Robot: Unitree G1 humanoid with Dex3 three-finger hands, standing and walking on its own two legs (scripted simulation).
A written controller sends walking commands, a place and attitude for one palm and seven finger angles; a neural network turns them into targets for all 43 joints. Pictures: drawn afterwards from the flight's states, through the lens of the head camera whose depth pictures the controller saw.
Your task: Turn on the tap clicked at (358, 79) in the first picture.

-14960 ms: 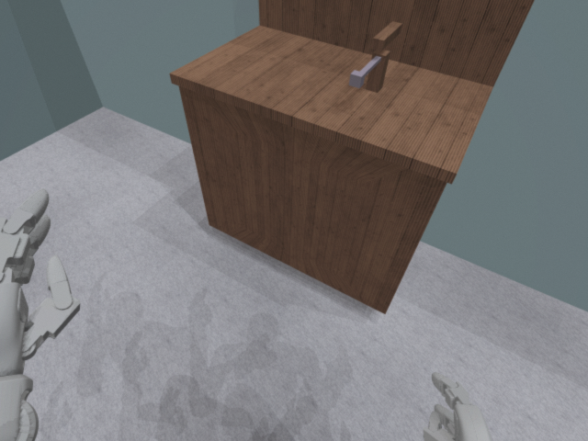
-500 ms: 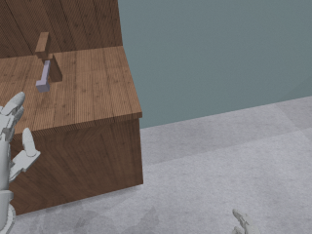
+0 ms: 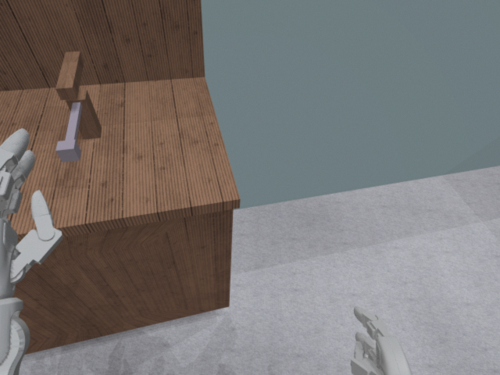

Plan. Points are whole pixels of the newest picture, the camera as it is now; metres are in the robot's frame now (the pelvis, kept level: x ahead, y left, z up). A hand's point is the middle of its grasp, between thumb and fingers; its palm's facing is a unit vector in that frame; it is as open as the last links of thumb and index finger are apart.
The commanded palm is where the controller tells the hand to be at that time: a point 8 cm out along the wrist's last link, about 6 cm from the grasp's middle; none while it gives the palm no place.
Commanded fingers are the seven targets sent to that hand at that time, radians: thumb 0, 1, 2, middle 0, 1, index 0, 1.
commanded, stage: shuffle to correct the standing spot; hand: left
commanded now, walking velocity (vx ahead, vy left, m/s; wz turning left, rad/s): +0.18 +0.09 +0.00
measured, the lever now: (68, 150) +0.42 +0.37 +0.09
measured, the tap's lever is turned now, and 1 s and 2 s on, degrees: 0 0 0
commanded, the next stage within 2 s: come to a stop and stand still in 0.44 s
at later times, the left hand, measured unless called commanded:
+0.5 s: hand (67, 187) +0.29 +0.28 +0.17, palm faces +0.41 -0.85 -0.32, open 7.4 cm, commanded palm +0.23 +0.30 +0.18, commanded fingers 0.00 0.90 0.90 -0.20 -0.30 -0.20 -0.30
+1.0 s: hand (73, 164) +0.32 +0.28 +0.17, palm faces +0.40 -0.86 -0.32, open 7.4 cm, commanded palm +0.28 +0.32 +0.18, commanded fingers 0.00 0.90 0.90 -0.20 -0.30 -0.20 -0.30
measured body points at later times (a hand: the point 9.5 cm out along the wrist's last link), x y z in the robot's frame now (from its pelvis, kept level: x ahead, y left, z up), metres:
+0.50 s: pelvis +0.06 +0.03 -0.01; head +0.08 +0.06 +0.44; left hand +0.26 +0.32 +0.18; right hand +0.22 -0.20 -0.09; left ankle +0.03 +0.11 -0.74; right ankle +0.03 -0.09 -0.68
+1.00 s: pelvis +0.10 +0.05 +0.00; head +0.11 +0.06 +0.44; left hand +0.30 +0.33 +0.19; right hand +0.27 -0.20 -0.07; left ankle +0.15 +0.17 -0.74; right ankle +0.13 -0.05 -0.74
